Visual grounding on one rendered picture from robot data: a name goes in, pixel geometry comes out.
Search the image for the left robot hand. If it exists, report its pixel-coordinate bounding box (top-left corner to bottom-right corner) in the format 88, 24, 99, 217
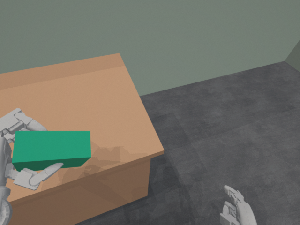
0, 108, 64, 191

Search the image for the table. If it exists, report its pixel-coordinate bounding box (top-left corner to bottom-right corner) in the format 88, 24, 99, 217
0, 53, 164, 225

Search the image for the right robot hand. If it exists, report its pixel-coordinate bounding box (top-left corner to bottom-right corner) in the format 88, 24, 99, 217
220, 185, 257, 225

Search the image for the left robot forearm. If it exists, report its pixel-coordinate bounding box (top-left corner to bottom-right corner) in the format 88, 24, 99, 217
0, 186, 13, 225

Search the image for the sponge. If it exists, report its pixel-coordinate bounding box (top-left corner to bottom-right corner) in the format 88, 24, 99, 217
12, 131, 91, 172

